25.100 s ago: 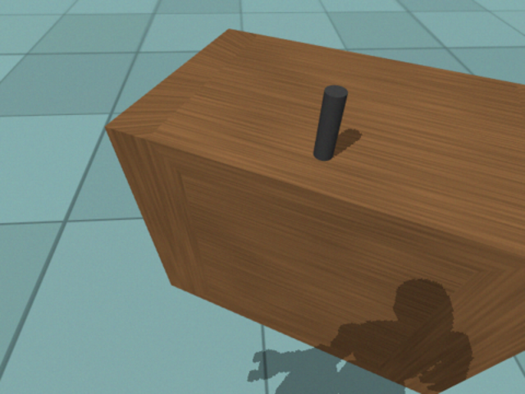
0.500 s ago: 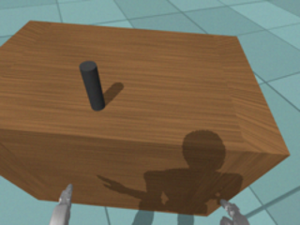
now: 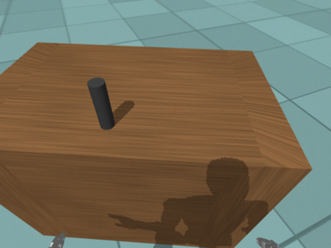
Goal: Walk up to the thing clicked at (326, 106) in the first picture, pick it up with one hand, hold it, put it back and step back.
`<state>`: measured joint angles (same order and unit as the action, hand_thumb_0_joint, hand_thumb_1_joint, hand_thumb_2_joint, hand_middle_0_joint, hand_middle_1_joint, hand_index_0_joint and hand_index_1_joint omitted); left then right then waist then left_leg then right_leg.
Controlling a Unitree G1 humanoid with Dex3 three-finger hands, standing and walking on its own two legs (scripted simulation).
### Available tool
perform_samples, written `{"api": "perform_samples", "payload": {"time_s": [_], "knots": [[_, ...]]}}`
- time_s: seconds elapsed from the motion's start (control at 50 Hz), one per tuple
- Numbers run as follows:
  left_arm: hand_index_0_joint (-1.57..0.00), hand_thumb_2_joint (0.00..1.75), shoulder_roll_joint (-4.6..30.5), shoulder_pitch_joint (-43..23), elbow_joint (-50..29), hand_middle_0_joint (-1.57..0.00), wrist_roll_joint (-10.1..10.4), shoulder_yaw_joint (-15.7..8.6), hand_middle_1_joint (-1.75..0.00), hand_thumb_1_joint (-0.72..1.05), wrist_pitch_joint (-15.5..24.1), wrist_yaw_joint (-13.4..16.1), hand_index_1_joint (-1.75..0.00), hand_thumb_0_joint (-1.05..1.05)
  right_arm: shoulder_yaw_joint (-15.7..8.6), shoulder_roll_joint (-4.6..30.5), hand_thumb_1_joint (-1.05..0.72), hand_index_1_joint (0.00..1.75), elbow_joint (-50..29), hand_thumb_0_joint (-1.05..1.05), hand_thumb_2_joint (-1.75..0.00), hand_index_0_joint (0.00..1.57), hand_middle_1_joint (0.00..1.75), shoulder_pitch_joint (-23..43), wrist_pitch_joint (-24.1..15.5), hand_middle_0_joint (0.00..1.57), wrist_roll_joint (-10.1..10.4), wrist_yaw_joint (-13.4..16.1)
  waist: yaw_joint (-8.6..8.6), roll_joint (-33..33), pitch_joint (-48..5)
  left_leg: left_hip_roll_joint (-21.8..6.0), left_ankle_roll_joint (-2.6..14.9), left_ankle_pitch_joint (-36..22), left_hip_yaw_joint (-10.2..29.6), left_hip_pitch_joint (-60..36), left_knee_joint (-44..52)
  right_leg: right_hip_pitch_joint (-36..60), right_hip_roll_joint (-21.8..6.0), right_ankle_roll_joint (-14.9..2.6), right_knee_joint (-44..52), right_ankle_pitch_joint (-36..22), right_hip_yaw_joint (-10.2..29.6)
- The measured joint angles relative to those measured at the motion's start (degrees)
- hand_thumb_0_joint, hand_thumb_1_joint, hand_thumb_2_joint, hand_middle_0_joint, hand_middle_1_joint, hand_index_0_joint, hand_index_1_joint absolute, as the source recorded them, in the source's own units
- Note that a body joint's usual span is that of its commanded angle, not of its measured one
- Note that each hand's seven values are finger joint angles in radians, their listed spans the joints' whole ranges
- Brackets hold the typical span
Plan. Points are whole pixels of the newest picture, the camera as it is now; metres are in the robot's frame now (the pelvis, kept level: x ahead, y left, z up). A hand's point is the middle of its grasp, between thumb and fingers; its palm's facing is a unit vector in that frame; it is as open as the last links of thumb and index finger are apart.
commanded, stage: home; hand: left
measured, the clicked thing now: (102, 105) +0.47 +0.18 +0.11
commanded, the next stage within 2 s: stand in 1.54 s
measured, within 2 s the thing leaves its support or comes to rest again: neither
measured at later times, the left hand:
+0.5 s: hand out of the picture +0.02 +0.26 -0.14, palm faces -0.04 -0.93 -0.38, open 17.6 cm
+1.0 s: hand out of the picture +0.06 +0.26 -0.14, palm faces -0.03 -0.93 -0.36, open 17.6 cm
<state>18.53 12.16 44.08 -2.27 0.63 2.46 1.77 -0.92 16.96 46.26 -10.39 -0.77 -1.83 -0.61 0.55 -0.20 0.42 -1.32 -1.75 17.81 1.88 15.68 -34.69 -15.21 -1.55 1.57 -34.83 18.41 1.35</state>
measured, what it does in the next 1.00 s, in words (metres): stands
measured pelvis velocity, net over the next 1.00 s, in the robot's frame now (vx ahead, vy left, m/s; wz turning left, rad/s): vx -0.01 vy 0.00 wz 0.01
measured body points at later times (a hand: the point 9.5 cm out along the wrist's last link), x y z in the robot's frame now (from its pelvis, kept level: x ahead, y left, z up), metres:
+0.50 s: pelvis -0.02 +0.00 +0.01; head -0.03 +0.00 +0.46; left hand +0.02 +0.31 -0.11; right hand +0.03 -0.30 -0.12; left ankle +0.01 +0.14 -0.73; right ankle +0.00 -0.14 -0.73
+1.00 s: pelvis -0.01 +0.00 +0.02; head -0.01 +0.00 +0.47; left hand +0.06 +0.31 -0.11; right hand +0.07 -0.30 -0.11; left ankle +0.01 +0.14 -0.73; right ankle +0.00 -0.14 -0.73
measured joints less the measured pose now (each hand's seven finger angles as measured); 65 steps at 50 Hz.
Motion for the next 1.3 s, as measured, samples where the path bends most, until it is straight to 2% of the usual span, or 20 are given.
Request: {"api": "perform_samples", "payload": {"time_s": [0.16,0.4,1.02,1.3], "knots": [[-0.06,0.04,4.0,0.1,11.2,-0.05,0.4,0.2,-0.04,-0.57,-1.2,-0.8,-0.05,-0.01,-0.1,3.5,-0.90,0.30,8.3,0.00,-0.90,0.21,0.31,-0.8,1.3,0.20,0.2,-0.6,-0.54,-0.1,1.2,-0.1,-0.17,-3.4,0.5,-2.7,5.0,2.9,0.0,-0.05,5.1,-3.3,-0.5],[-0.06,0.04,3.6,-1.1,19.5,-0.05,1.1,1.2,-0.04,-0.57,-1.6,-1.4,-0.05,-0.01,1.4,3.5,-0.90,0.30,15.5,0.00,-0.90,0.21,0.31,-0.7,1.5,0.20,0.6,-0.7,-0.85,-0.4,2.3,-0.2,-0.30,-7.2,0.7,-5.2,10.5,5.5,0.0,-0.05,10.6,-7.0,-0.9],[-0.06,0.03,2.1,-5.6,20.9,-0.05,1.4,0.3,-0.04,-0.57,-1.7,-1.7,-0.05,-0.01,1.7,3.5,-0.90,0.30,16.5,0.00,-0.90,0.21,0.31,2.9,0.6,0.20,1.2,0.1,-0.62,-0.3,2.6,-0.1,-0.14,-7.9,0.5,-6.9,13.4,7.4,-0.1,0.25,14.0,-8.0,-0.8],[-0.05,0.03,2.1,-5.7,21.1,-0.05,1.4,-0.1,-0.04,-0.58,-1.9,-1.7,-0.05,-0.01,1.5,3.4,-0.90,0.30,17.0,0.00,-0.90,0.21,0.31,3.0,0.7,0.20,1.2,0.1,-0.55,-0.3,2.8,-0.2,-0.26,-7.9,0.6,-7.5,14.1,8.0,-0.1,0.13,14.6,-8.0,-0.9]]}}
